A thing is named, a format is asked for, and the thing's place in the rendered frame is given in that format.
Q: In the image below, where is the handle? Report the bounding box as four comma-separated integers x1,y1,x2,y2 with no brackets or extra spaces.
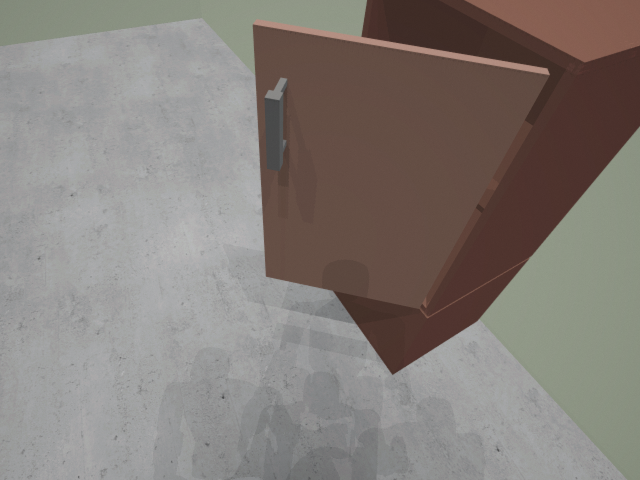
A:
264,78,287,171

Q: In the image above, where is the cupboard door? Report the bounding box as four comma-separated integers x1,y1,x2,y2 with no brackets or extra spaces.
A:
253,19,550,309

